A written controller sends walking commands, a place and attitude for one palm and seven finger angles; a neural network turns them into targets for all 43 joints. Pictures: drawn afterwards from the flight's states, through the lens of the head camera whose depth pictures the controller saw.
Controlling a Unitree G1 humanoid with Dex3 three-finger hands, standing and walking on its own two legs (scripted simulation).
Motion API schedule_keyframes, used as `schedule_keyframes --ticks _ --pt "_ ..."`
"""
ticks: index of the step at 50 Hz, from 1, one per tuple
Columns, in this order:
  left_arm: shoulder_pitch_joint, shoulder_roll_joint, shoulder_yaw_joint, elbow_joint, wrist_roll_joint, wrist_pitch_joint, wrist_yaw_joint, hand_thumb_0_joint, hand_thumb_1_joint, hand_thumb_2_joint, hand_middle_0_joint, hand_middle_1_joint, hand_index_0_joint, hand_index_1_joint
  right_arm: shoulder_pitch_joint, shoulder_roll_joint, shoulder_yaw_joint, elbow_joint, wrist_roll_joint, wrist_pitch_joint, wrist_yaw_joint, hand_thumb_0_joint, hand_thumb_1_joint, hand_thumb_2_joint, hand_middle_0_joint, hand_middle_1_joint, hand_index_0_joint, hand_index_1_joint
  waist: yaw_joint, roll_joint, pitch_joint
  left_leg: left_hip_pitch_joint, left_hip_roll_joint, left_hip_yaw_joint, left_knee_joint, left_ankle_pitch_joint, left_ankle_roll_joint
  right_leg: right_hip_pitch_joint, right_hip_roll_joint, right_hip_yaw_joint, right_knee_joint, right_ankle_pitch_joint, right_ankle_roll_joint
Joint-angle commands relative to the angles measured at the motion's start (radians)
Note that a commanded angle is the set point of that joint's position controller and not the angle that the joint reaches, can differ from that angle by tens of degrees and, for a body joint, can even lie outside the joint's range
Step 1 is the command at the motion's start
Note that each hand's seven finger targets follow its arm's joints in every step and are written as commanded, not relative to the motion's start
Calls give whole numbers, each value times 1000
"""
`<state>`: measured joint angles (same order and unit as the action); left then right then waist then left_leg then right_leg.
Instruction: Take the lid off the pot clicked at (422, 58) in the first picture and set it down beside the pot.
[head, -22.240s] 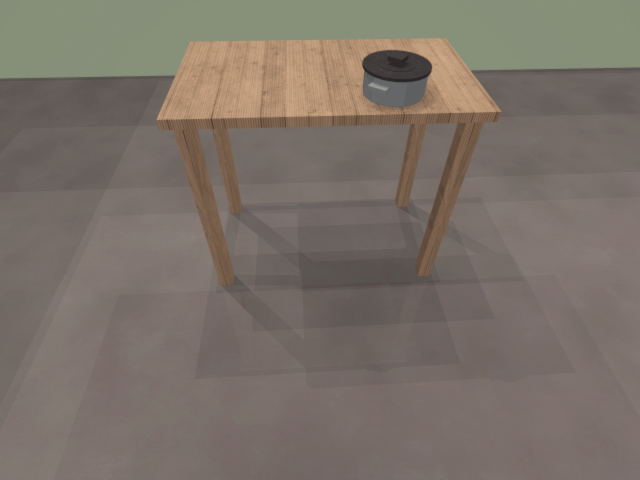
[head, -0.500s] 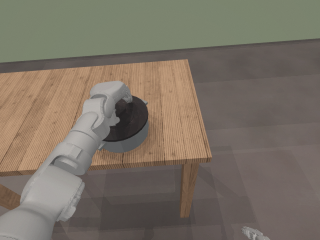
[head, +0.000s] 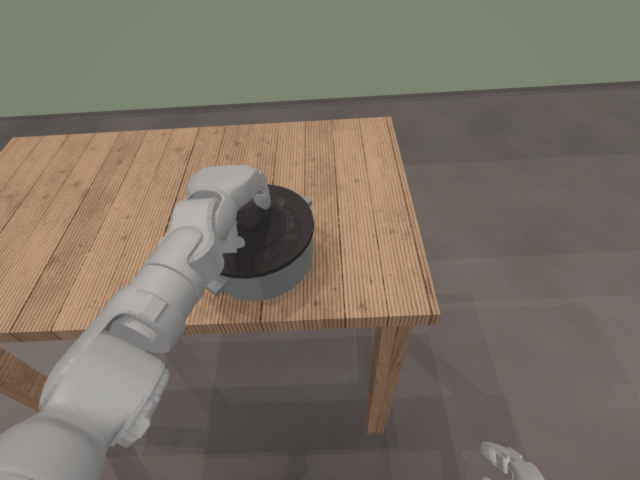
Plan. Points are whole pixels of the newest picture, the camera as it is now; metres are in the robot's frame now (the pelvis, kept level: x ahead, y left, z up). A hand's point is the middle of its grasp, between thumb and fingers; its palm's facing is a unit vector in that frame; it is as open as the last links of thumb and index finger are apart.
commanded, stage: close the fingers and squeeze the knob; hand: left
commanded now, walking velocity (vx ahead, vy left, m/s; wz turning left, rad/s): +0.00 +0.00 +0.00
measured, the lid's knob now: (250, 217) +0.46 +0.11 +0.07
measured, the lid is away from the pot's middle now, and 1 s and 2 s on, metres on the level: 0.00 0.00 0.00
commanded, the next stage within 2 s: lift the lid straight up in 1.28 s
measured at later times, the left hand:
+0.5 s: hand (238, 220) +0.44 +0.11 +0.09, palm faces -0.31 -0.06 -0.95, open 8.0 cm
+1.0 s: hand (240, 218) +0.44 +0.11 +0.09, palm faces -0.36 -0.04 -0.93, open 7.9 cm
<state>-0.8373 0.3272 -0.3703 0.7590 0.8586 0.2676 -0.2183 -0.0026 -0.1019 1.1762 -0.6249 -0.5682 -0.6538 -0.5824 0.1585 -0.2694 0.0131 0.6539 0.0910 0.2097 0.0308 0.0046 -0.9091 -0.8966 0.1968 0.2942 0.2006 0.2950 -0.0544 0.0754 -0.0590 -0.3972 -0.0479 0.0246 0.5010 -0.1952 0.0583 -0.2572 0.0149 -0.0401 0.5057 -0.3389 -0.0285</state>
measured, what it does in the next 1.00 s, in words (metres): stands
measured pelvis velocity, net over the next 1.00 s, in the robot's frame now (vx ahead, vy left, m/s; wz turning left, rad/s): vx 0.00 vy -0.01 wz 0.01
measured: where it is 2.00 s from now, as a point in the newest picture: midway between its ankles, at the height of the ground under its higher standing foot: outside the picture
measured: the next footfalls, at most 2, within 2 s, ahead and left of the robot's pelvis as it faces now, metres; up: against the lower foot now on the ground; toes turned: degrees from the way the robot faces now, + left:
none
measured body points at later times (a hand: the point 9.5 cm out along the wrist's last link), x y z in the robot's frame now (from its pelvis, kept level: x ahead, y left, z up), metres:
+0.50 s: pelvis +0.00 +0.00 +0.00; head +0.02 -0.03 +0.45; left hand +0.45 +0.12 +0.15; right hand +0.12 -0.25 -0.13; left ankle +0.03 +0.08 -0.73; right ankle -0.05 -0.10 -0.73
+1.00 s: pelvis +0.00 -0.01 +0.00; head +0.02 -0.04 +0.45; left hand +0.45 +0.11 +0.15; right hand +0.11 -0.26 -0.14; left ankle +0.03 +0.08 -0.73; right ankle -0.05 -0.10 -0.73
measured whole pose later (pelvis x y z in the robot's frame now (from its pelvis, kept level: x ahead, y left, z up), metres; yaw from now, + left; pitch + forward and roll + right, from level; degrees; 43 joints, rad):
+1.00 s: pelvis +0.00 -0.01 +0.00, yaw +1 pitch +5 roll +0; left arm -0.93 0.31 -0.38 0.89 0.85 0.27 -0.25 0.05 0.19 0.85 -0.84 -1.02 -0.64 -0.93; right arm 0.19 -0.27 0.02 0.69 0.09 0.20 0.01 0.00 -0.91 -0.90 0.20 0.29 0.20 0.30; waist -0.06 0.07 -0.06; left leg -0.41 -0.04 0.01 0.50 -0.19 0.05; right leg -0.27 0.02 -0.05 0.51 -0.34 -0.04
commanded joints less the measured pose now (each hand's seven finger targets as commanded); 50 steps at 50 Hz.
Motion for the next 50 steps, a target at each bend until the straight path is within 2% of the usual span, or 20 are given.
schedule_keyframes --ticks 1,2,5,8,11,15,18,19,22,24,27,31,33,36,37,38,41,44,48,50 --pt "-515 162 95 -155 7 -4 41 0 3 1105 -616 -790 -616 -790 -57 -112 -37 -110 2 -35 2 0 -900 -900 200 300 200 300 -16 -112 -329 338 12 -64 -6 238 26 -73 21 6 -55 370 -12" --pt "-498 187 119 -142 9 -3 45 0 14 1100 -618 -803 -618 -803 -59 -113 -34 -110 0 -38 1 0 -900 -900 200 300 200 300 -4 -111 -353 340 8 -64 -6 245 25 -58 20 10 -54 381 -12" --pt "-515 127 70 -142 6 -4 43 0 49 1082 -626 -839 -626 -839 -56 -111 -34 -105 0 -38 3 0 -900 -900 200 300 200 300 -15 -109 -353 345 9 -67 -7 253 24 -72 18 5 -51 380 -11" --pt "-488 154 104 -167 13 -12 44 0 84 1061 -637 -871 -637 -871 -60 -110 -36 -118 -5 -45 7 0 -900 -900 200 300 200 300 -2 -112 -387 357 9 -71 4 308 26 -49 17 9 -49 422 -14" --pt "-485 122 72 -141 10 -1 45 0 121 1037 -649 -899 -649 -899 -54 -107 -37 -108 -2 -39 10 0 -900 -900 200 300 200 300 -11 -96 -335 346 10 -67 1 278 24 -76 21 2 -48 394 -13" --pt "-472 139 91 -160 8 2 50 0 172 1000 -669 -930 -669 -930 -56 -108 -37 -111 -4 -43 12 0 -900 -900 200 300 200 300 -2 -98 -375 363 7 -71 3 292 25 -58 21 7 -48 409 -13" --pt "-474 121 86 -131 5 5 44 0 211 969 -686 -950 -686 -950 -58 -106 -33 -113 -3 -41 9 0 -900 -900 200 300 200 300 -5 -141 -345 321 6 -67 -2 283 27 -48 18 5 -51 420 -13" --pt "-464 108 67 -95 3 12 44 0 224 958 -692 -956 -692 -956 -54 -110 -35 -105 -1 -38 5 0 -900 -900 200 300 200 300 -15 -158 -301 299 7 -55 -3 245 29 -59 19 7 -56 405 -8" --pt "-527 150 89 -122 12 15 48 0 265 921 -712 -972 -712 -972 -52 -113 -33 -99 -1 -41 0 0 -900 -900 200 300 200 300 -10 -123 -331 318 2 -58 -7 227 28 -54 18 11 -58 396 -9" --pt "-495 119 72 -79 9 13 43 0 293 895 -725 -981 -725 -981 -53 -111 -32 -99 0 -40 -1 0 -900 -900 200 300 200 300 -14 -130 -308 305 5 -60 -5 230 27 -64 17 9 -54 389 -11" --pt "-528 112 57 -107 17 9 39 0 337 851 -747 -991 -747 -991 -51 -109 -32 -98 0 -41 0 0 -900 -900 200 300 200 300 -17 -102 -339 330 1 -60 -3 234 26 -65 18 12 -55 391 -11" --pt "-530 98 45 -33 9 13 32 0 398 785 -778 -1001 -778 -1001 -40 -111 -31 -88 2 -37 -8 0 -900 -900 200 300 200 300 -31 -138 -273 280 2 -52 -7 173 29 -81 18 13 -66 353 -7" --pt "-573 117 63 -59 9 6 25 0 430 747 -794 -1004 -794 -1004 -47 -114 -29 -94 1 -41 -13 0 -900 -900 200 300 200 300 -28 -146 -302 272 0 -55 -10 173 33 -64 13 21 -69 367 -9" --pt "-557 99 46 -66 8 -2 22 0 374 843 -788 -1001 -750 -977 -38 -110 -32 -95 -3 -45 -13 0 -900 -900 200 300 200 300 -27 -104 -326 304 -4 -50 -1 203 32 -56 13 21 -60 392 -8" --pt "-530 122 66 -42 12 -5 21 0 369 860 -792 -1003 -743 -972 -39 -112 -29 -92 0 -44 -13 0 -900 -900 200 300 200 300 -22 -128 -328 297 -5 -53 0 202 32 -49 14 23 -62 394 -8" --pt "-535 99 59 -66 3 -16 14 0 368 872 -798 -1006 -738 -969 -43 -110 -30 -103 -3 -47 -14 0 -900 -900 200 300 200 300 -22 -136 -338 292 -4 -53 0 218 36 -41 11 25 -65 415 -9" --pt "-543 79 30 -32 -2 -11 14 0 379 895 -823 -1017 -735 -964 -33 -112 -32 -90 1 -41 -16 0 -900 -900 200 300 200 300 -38 -151 -279 273 -3 -46 -2 179 36 -67 14 22 -71 385 -3" --pt "-560 133 72 -36 3 -15 16 0 403 911 -851 -1028 -738 -964 -30 -120 -32 -89 0 -44 -20 0 -900 -900 200 300 200 300 -33 -141 -287 265 -2 -48 -6 170 37 -58 12 27 -71 378 -5" --pt "-557 101 54 -21 4 -22 10 0 438 934 -892 -1045 -750 -972 -26 -115 -30 -91 -1 -52 -22 0 -900 -900 200 300 200 300 -33 -143 -299 261 -8 -50 -2 175 39 -61 12 28 -73 381 -6" --pt "-556 163 91 -37 9 -28 15 0 453 947 -914 -1054 -759 -977 -19 -121 -30 -86 -2 -51 -21 0 -900 -900 200 300 200 300 -26 -143 -323 265 -9 -47 -2 180 39 -30 11 33 -68 403 -4"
